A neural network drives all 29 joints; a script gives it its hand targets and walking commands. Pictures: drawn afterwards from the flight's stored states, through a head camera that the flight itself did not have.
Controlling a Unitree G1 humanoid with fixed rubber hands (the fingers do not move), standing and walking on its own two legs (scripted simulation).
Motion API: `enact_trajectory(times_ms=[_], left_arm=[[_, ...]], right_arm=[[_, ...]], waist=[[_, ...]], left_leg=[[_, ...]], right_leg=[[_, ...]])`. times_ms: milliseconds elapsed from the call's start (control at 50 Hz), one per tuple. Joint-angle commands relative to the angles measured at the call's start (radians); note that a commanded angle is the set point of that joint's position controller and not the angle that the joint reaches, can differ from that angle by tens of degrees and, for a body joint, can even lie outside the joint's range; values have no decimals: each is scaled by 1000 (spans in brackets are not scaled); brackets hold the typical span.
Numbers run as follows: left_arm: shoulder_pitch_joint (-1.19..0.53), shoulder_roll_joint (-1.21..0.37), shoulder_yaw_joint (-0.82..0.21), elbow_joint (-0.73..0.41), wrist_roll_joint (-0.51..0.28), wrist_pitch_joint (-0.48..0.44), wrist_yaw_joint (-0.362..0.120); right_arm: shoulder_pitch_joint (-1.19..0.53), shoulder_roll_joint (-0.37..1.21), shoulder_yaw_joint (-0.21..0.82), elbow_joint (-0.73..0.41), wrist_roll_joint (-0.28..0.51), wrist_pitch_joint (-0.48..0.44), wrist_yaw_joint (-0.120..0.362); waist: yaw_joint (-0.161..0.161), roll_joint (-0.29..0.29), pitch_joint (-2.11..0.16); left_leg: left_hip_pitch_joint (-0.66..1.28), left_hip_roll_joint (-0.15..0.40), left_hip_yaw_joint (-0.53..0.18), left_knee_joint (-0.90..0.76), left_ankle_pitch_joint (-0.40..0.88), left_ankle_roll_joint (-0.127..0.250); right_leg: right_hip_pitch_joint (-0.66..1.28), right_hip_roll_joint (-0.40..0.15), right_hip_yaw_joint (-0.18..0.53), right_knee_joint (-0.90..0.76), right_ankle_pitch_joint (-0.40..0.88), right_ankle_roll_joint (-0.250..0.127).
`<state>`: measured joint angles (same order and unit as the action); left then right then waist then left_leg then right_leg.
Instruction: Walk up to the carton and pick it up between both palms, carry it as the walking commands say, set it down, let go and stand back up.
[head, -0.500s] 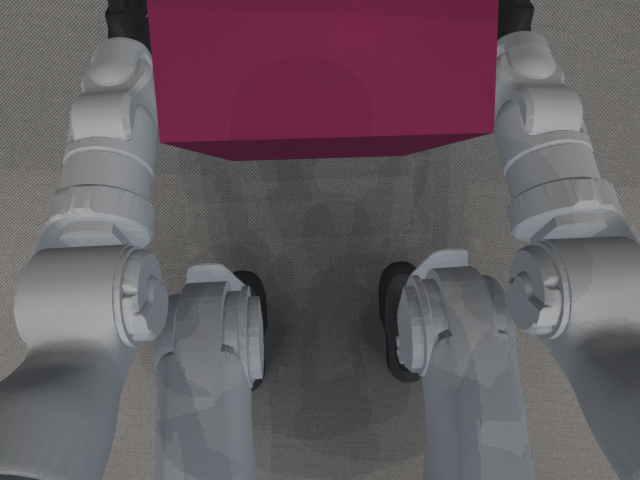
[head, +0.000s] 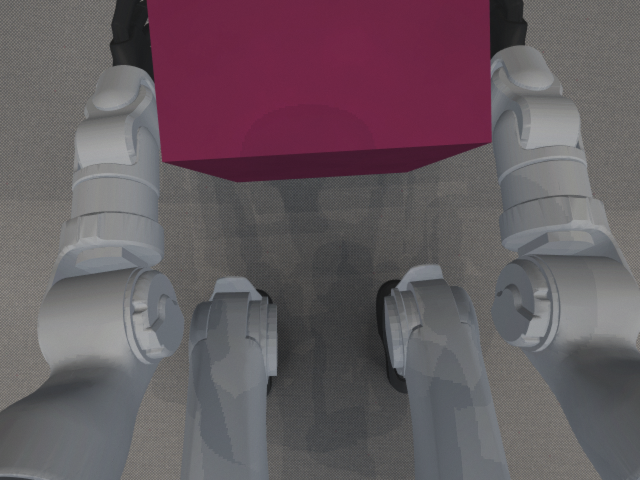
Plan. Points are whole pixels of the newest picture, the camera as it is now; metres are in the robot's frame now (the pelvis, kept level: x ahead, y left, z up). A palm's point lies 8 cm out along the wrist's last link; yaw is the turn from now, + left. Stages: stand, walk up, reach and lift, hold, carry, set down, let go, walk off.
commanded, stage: reach and lift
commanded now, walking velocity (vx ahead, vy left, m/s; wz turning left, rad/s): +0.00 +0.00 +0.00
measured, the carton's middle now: (318, 81) +0.53 +0.00 -0.18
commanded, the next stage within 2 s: none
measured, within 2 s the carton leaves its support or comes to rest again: neither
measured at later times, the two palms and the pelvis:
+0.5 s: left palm (106, 60) +0.52 +0.18 -0.05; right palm (536, 43) +0.51 -0.18 -0.05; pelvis +0.00 +0.00 +0.05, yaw +0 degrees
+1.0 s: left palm (38, 39) +0.50 +0.18 +0.03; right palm (613, 14) +0.50 -0.18 +0.03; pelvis +0.01 +0.00 +0.11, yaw +0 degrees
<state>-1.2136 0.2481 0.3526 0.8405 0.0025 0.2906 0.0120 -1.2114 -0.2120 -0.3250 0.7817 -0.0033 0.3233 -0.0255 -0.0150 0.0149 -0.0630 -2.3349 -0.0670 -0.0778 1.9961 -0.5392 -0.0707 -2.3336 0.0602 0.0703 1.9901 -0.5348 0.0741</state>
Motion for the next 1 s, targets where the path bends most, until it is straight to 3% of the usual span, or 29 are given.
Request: enact_trajectory(times_ms=[0, 120, 180, 240, 320, 360, 380, 400, 420, 440, 460, 480, 500, 520, 580, 620, 640, 660, 680, 740, 760, 780, 860, 880, 900, 920, 940, 960, 980], left_arm=[[-686, -953, -373, -107, -79, 4, -221], [-672, -945, -396, -170, -99, 18, -220], [-679, -1053, -479, -234, -118, 30, -223], [-651, -1021, -418, -216, -96, 39, -219], [-582, -1065, -430, -149, -73, 54, -228], [-545, -1069, -417, -160, -62, 58, -226], [-567, -1062, -394, -144, -59, 59, -229], [-578, -1060, -394, -167, -50, 53, -227], [-615, -1082, -433, -222, -100, 52, -226], [-657, -1018, -419, -240, -94, 40, -232], [-631, -1036, -409, -226, -86, 46, -234], [-565, -1031, -372, -117, -56, 58, -241], [-616, -1092, -449, -256, -95, 50, -239], [-517, -1074, -386, -109, -55, 62, -241], [-569, -1092, -412, -200, -67, 61, -240], [-535, -1039, -345, -96, -16, 73, -241], [-516, -1094, -347, -74, -23, 76, -250], [-499, -1049, -361, -140, -10, 78, -254], [-475, -1102, -361, -136, -27, 78, -250], [-597, -1154, -448, -277, -73, 71, -259], [-563, -1101, -404, -200, -56, 69, -264], [-569, -1105, -413, -234, -57, 65, -263], [-462, -1117, -397, -164, -27, 76, -264], [-501, -1135, -420, -161, -57, 71, -266], [-508, -1120, -438, -259, -70, 62, -270], [-479, -1143, -436, -176, -52, 70, -274], [-492, -1100, -377, -154, -54, 66, -277], [-404, -1122, -405, -129, -38, 81, -275], [-440, -1173, -420, -136, -28, 75, -285]], right_arm=[[-688, 852, 367, -108, 88, -31, 232], [-588, 896, 361, -137, 52, 2, 255], [-703, 920, 442, -297, 125, -15, 253], [-677, 907, 382, -200, 80, 15, 266], [-538, 930, 354, -145, 46, 21, 270], [-594, 928, 395, -231, 74, 11, 275], [-598, 903, 362, -166, 70, 23, 279], [-634, 958, 368, -210, 72, 17, 273], [-630, 987, 425, -257, 88, 24, 269], [-552, 972, 372, -164, 77, 25, 260], [-555, 1011, 397, -197, 67, 31, 262], [-560, 951, 355, -155, 58, 26, 262], [-617, 990, 462, -285, 91, 24, 257], [-610, 966, 378, -173, 85, 23, 263], [-580, 1007, 401, -239, 59, 30, 271], [-610, 961, 377, -193, 66, 27, 278], [-527, 960, 332, -104, 14, 43, 277], [-516, 999, 356, -147, 41, 45, 271], [-542, 997, 342, -174, 28, 40, 268], [-529, 1049, 376, -217, 49, 42, 279], [-515, 971, 386, -156, 41, 51, 280], [-508, 1028, 393, -177, 54, 52, 282], [-539, 1038, 396, -223, 45, 32, 281], [-540, 1027, 379, -163, 36, 41, 282], [-515, 1083, 456, -277, 70, 39, 282], [-476, 1041, 416, -203, 59, 35, 278], [-547, 1034, 407, -197, 61, 42, 280], [-512, 1020, 409, -246, 40, 38, 279], [-500, 1048, 430, -250, 63, 31, 272]], waist=[[27, 37, -1027], [-68, -5, -1187], [17, 46, -1270], [-23, -6, -1117], [-36, 72, -1196], [17, 50, -1189], [-6, 81, -1110], [18, 35, -1154], [-23, -31, -1304], [16, 31, -1192], [-40, -47, -1206], [4, 36, -1088], [-4, -42, -1283], [5, 30, -1112], [-25, -23, -1208], [42, 29, -1083], [-62, -15, -1007], [46, 41, -1136], [-19, -2, -1167], [-44, 16, -1314], [14, -9, -1184], [-26, -22, -1226], [35, 50, -1148], [-37, -12, -1125], [2, -57, -1248], [29, 69, -1244], [22, -53, -1114], [-30, -36, -1105], [35, 14, -1144]], left_leg=[[544, -78, 215, -168, 235, 37], [720, -80, 185, -211, 313, 31], [782, -86, 179, -226, 424, 19], [728, -84, 169, -253, 309, 45], [766, -79, 186, -280, 374, 15], [747, -96, 184, -290, 373, 21], [735, -95, 179, -303, 282, 26], [767, -94, 184, -327, 317, 32], [812, -94, 174, -312, 344, 36], [740, -90, 188, -302, 336, 34], [749, -94, 182, -332, 337, 44], [713, -91, 186, -342, 283, 39], [778, -95, 173, -339, 357, 36], [743, -95, 172, -360, 319, 44], [817, -103, 164, -403, 317, 35], [772, -98, 183, -409, 254, 37], [695, -92, 172, -406, 202, 36], [761, -101, 196, -420, 193, 25], [809, -97, 182, -421, 246, 36], [941, -98, 178, -450, 332, 32], [807, -105, 182, -439, 309, 34], [837, -96, 160, -449, 316, 29], [909, -101, 178, -493, 305, 35], [883, -90, 159, -492, 297, 36], [926, -101, 156, -497, 368, 37], [900, -99, 172, -494, 359, 24], [844, -101, 146, -514, 294, 42], [830, -99, 164, -537, 262, 27], [841, -110, 168, -527, 276, 37]], right_leg=[[738, 42, -156, -169, 285, -54], [730, 63, -201, -204, 348, -43], [800, 69, -175, -228, 440, -38], [728, 54, -201, -249, 307, -44], [749, 69, -187, -269, 381, -47], [802, 71, -185, -302, 364, -46], [732, 67, -176, -304, 295, -55], [757, 66, -189, -313, 311, -40], [872, 76, -201, -319, 363, -28], [859, 64, -166, -311, 361, -50], [870, 80, -172, -347, 391, -28], [785, 67, -168, -354, 307, -34], [947, 74, -182, -354, 406, -26], [807, 76, -172, -352, 331, -46], [891, 88, -193, -396, 343, -40], [800, 68, -176, -398, 246, -36], [790, 79, -174, -444, 224, -48], [854, 72, -153, -422, 216, -45], [878, 66, -189, -427, 265, -38], [990, 98, -194, -450, 356, -39], [953, 81, -182, -438, 341, -35], [968, 85, -193, -451, 341, -31], [937, 71, -159, -488, 332, -46], [943, 84, -184, -494, 313, -42], [1035, 92, -182, -502, 385, -37], [1029, 83, -151, -480, 398, -43], [978, 83, -180, -513, 331, -31], [1024, 81, -173, -556, 331, -30], [1063, 93, -156, -534, 338, -38]])
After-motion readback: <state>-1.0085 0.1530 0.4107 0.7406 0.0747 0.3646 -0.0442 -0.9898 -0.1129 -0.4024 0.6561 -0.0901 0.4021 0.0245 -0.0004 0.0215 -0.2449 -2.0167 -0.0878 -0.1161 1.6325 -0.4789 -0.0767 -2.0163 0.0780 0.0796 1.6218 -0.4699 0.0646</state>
